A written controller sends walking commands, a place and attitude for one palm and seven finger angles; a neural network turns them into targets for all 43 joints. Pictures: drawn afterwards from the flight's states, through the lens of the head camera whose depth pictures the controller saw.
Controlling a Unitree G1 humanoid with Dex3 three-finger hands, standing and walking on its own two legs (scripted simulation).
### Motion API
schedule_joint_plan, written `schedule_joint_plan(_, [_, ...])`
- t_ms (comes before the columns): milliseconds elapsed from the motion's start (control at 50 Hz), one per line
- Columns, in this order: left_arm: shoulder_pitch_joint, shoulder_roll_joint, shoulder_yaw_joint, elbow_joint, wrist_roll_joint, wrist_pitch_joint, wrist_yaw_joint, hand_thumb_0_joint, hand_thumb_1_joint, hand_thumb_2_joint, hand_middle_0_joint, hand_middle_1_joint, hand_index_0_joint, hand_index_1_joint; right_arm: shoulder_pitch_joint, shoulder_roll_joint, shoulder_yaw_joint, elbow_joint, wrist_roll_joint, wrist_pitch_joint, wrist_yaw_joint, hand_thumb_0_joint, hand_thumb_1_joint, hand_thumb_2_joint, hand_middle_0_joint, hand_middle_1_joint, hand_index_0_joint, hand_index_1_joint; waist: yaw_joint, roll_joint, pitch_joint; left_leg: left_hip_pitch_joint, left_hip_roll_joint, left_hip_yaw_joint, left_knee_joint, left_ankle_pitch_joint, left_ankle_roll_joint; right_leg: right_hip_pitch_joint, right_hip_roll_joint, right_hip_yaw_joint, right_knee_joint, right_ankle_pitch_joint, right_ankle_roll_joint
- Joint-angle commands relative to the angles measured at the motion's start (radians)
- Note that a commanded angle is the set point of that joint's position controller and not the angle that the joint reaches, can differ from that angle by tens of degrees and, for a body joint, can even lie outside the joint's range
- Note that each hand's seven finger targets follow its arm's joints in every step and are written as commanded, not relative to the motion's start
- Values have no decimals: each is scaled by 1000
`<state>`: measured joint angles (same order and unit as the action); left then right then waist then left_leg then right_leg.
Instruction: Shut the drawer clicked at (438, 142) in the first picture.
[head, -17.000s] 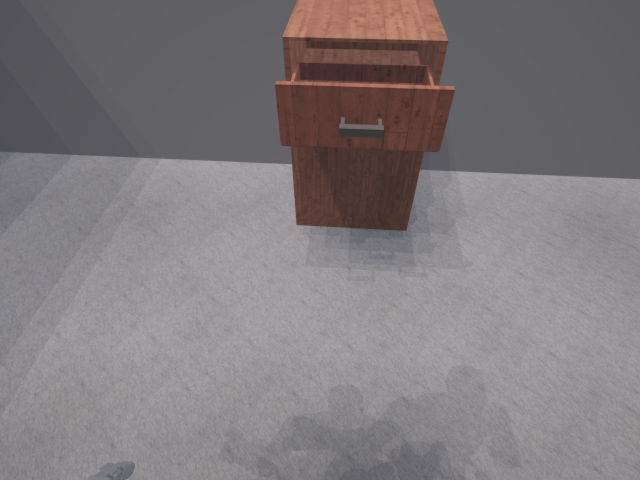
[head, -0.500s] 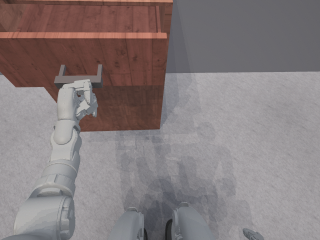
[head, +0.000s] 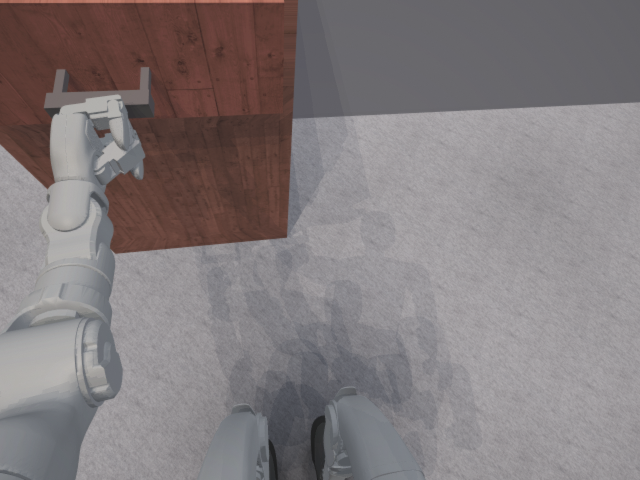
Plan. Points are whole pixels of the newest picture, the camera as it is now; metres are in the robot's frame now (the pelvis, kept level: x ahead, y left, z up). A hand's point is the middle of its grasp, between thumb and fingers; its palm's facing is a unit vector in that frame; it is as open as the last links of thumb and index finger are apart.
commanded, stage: push the drawer shut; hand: left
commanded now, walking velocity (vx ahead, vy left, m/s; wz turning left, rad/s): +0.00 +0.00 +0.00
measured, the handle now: (103, 91) +0.59 +0.22 +0.05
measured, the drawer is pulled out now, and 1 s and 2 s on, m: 0.06 0.00 0.00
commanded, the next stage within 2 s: pull the fist back off the drawer in 0.88 s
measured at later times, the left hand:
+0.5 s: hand (129, 108) +0.57 +0.19 +0.04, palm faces +0.04 -1.00 -0.01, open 3.1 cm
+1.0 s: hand (121, 101) +0.58 +0.20 +0.04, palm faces +0.06 -1.00 -0.03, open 3.1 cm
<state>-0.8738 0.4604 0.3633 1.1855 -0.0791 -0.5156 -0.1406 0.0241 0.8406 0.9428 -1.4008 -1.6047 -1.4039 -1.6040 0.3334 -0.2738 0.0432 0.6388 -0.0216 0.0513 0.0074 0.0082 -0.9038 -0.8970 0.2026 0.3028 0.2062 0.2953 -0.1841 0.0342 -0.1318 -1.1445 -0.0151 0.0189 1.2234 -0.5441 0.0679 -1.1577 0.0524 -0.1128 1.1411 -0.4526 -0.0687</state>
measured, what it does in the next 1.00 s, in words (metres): stands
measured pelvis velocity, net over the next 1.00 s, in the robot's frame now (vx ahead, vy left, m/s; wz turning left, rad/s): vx -0.02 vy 0.02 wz -0.01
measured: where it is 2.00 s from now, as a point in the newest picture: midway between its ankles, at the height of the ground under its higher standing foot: outside the picture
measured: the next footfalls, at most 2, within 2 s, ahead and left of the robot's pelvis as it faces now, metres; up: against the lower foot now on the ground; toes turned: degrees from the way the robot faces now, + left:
none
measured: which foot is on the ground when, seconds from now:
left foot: down 0.00-1.00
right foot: down 0.00-1.00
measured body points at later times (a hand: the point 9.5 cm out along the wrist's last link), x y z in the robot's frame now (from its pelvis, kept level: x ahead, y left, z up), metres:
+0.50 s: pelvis +0.00 +0.02 -0.01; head +0.19 +0.05 +0.40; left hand +0.56 +0.24 +0.04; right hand -0.02 -0.25 -0.11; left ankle +0.01 +0.08 -0.63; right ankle +0.04 -0.08 -0.63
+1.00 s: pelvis -0.02 +0.02 -0.03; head +0.18 +0.08 +0.37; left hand +0.57 +0.26 +0.04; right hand -0.07 -0.24 -0.10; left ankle +0.01 +0.08 -0.63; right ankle +0.04 -0.08 -0.63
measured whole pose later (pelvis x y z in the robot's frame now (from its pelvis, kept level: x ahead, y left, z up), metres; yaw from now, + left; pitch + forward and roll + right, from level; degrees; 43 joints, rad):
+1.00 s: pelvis -0.02 +0.02 -0.03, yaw -1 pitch +32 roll -9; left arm -1.29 0.70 0.32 1.40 0.05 -0.37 -0.10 -0.01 0.58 0.94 -1.40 -1.60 -1.45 -1.60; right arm 0.41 -0.27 0.11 0.65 -0.07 0.03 0.02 0.00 -0.90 -0.90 0.20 0.30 0.21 0.30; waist -0.32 0.05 -0.11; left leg -1.38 -0.02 -0.05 1.34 -0.53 0.09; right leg -1.33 0.05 -0.19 1.18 -0.42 -0.05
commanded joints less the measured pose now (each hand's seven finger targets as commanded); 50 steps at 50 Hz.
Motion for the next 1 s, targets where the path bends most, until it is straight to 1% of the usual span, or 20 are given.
schedule_joint_plan(0, [-516,277,58,-224,-20,-56,-2,0,900,900,-1400,-1600,-1400,-1600,180,-181,-54,-52,-3,-10,-8,0,-900,-900,200,300,200,300,-36,122,-538,271,22,-94,-127,351,-24,345,-11,136,-131,251,41])
schedule_joint_plan(40, [-517,309,83,-236,-20,-53,-2,0,900,900,-1400,-1600,-1400,-1600,187,-184,-54,-56,-5,-5,-6,0,-900,-900,200,300,200,300,-31,131,-557,276,23,-94,-123,367,-24,354,-10,136,-129,262,41])
schedule_joint_plan(80, [-534,283,60,-221,-19,-47,-5,0,900,900,-1400,-1600,-1400,-1600,193,-182,-53,-56,-6,-1,-4,0,-900,-900,200,300,200,300,-48,118,-546,277,26,-101,-121,374,-23,334,-8,128,-125,268,42])
schedule_joint_plan(180, [-574,347,99,-175,-3,-27,2,0,900,900,-1400,-1600,-1400,-1600,219,-191,-48,-54,-10,7,-2,0,-900,-900,200,300,200,300,-60,116,-515,239,29,-105,-108,365,-20,315,-3,127,-120,252,42])
schedule_joint_plan(220, [-628,334,72,-173,9,-23,3,0,900,900,-1400,-1600,-1400,-1600,223,-192,-47,-49,-10,11,-2,0,-900,-900,200,300,200,300,-79,141,-517,259,34,-113,-105,360,-22,270,-3,118,-119,227,44])
schedule_joint_plan(280, [-657,388,105,-159,16,-17,7,0,900,900,-1400,-1600,-1400,-1600,240,-200,-42,-47,-17,12,-1,0,-900,-900,200,300,200,300,-83,167,-524,266,35,-122,-96,379,-25,252,0,110,-106,229,40])
schedule_joint_plan(420, [-752,356,62,-160,36,1,12,0,900,900,-1400,-1600,-1400,-1600,265,-209,-42,-37,-27,26,8,0,-900,-900,200,300,200,300,-112,241,-577,390,53,-174,-87,465,-49,131,3,79,-87,222,40])
schedule_joint_plan(460, [-763,395,89,-133,44,12,20,0,900,900,-1400,-1600,-1400,-1600,279,-214,-39,-33,-29,30,7,0,-900,-900,200,300,200,300,-119,210,-555,367,56,-178,-86,455,-48,134,5,75,-91,215,41])
schedule_joint_plan(520, [-813,390,67,-114,58,25,24,0,900,900,-1400,-1600,-1400,-1600,288,-217,-34,-30,-31,34,9,0,-900,-900,200,300,200,300,-137,231,-542,373,59,-192,-85,447,-52,93,6,69,-87,198,40])
schedule_joint_plan(560, [-820,434,93,-79,72,36,33,0,900,900,-1400,-1600,-1400,-1600,300,-221,-29,-30,-35,35,8,0,-900,-900,200,300,200,300,-136,230,-532,342,58,-192,-79,427,-50,90,7,68,-83,183,40])
schedule_joint_plan(600, [-894,443,82,-107,82,32,38,0,900,900,-1400,-1600,-1400,-1600,311,-224,-27,-27,-37,35,6,0,-900,-900,200,300,200,300,-156,245,-540,365,63,-211,-78,437,-56,57,8,61,-74,182,40])
schedule_joint_plan(620, [-913,387,43,-103,84,34,39,0,900,900,-1400,-1600,-1400,-1600,313,-218,-31,-23,-37,33,9,0,-900,-900,200,300,200,300,-168,266,-543,387,64,-219,-78,429,-59,27,8,61,-77,175,42])
schedule_joint_plan(700, [-991,412,40,-91,96,37,56,0,900,900,-1400,-1600,-1400,-1600,322,-229,-25,-6,-44,23,9,0,-900,-900,200,300,200,300,-192,295,-523,395,70,-252,-82,361,-66,-42,6,53,-69,136,40])
schedule_joint_plan(720, [-1008,395,27,-87,93,41,58,0,900,900,-1400,-1600,-1400,-1600,326,-227,-25,-5,-44,19,8,0,-900,-900,200,300,200,300,-204,292,-520,393,69,-253,-82,353,-64,-45,8,52,-72,135,41])
schedule_joint_plan(740, [-1011,421,40,-74,98,46,61,0,900,900,-1400,-1600,-1400,-1600,326,-232,-23,-3,-44,16,6,0,-900,-900,200,300,200,300,-202,287,-520,372,67,-252,-81,322,-61,-45,7,54,-71,122,40])
schedule_joint_plan(780, [-1057,438,35,-98,106,45,67,0,900,900,-1400,-1600,-1400,-1600,330,-232,-19,-1,-46,9,3,0,-900,-900,200,300,200,300,-208,340,-536,394,68,-262,-84,323,-65,-64,6,51,-64,122,36])
schedule_joint_plan(800, [-1063,410,6,-85,111,52,68,0,900,900,-1400,-1600,-1400,-1600,327,-230,-16,-1,-45,6,5,0,-900,-900,200,300,200,300,-215,366,-528,410,69,-269,-90,309,-70,-89,6,49,-66,116,36])
schedule_joint_plan(860, [-1099,389,-24,-90,112,63,76,0,900,900,-1400,-1600,-1400,-1600,322,-235,-13,4,-45,-8,1,0,-900,-900,200,300,200,300,-236,359,-515,407,76,-293,-103,234,-67,-117,4,48,-68,90,39])
schedule_joint_plan(900, [-1114,406,-21,-95,119,67,81,0,900,900,-1400,-1600,-1400,-1600,322,-240,-9,8,-46,-18,0,0,-900,-900,200,300,200,300,-235,389,-526,425,80,-305,-107,215,-69,-140,2,47,-66,82,38])
schedule_joint_plan(980, [-1137,368,-59,-95,119,81,85,0,900,900,-1400,-1600,-1400,-1600,317,-241,-4,15,-45,-43,-3,0,-900,-900,200,300,200,300,-249,411,-509,433,83,-324,-128,158,-69,-170,-1,43,-68,62,37])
